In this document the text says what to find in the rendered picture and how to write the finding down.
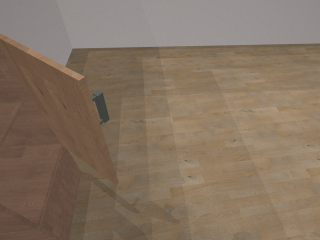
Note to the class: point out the handle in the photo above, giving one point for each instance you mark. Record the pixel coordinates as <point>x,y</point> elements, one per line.
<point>98,97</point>

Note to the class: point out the cupboard door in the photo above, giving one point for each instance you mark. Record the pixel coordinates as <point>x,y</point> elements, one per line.
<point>63,97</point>

